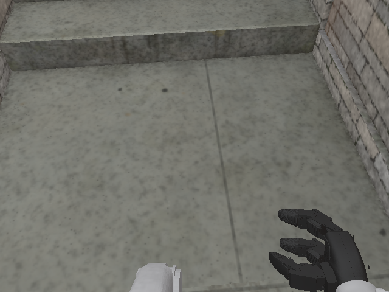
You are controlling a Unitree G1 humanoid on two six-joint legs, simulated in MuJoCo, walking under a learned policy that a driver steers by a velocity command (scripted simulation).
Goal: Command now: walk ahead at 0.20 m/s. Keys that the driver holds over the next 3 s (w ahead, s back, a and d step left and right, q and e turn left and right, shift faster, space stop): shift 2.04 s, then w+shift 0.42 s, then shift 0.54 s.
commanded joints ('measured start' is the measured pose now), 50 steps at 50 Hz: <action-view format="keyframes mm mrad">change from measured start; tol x32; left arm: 1 -96 117 14 -105 -15 -8 25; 50 -126 48 5 -275 -15 55 36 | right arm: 1 34 32 34 -94 2 17 4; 6 429 -158 -51 110 13 23 3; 50 366 -160 -66 344 23 11 0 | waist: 1 -88 -89 -110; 8 -117 247 -449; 12 30 -54 28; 50 -37 -5 -10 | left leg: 1 522 49 56 -405 97 30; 5 856 -80 129 -792 143 51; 8 1000 328 -873 -1397 601 366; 11 681 246 -567 -1340 66 196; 19 846 141 -142 -1446 593 137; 29 744 146 -186 -1478 17 53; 50 1037 73 -108 -1478 318 -18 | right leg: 1 -179 -168 39 -268 807 -106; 5 122 -224 16 190 1584 -70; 6 30 -197 38 408 1315 -28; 7 -301 36 0 896 222 59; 10 -514 24 157 1465 -57 44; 32 -199 -263 335 -93 -198 -84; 50 -85 -136 128 12 148 -8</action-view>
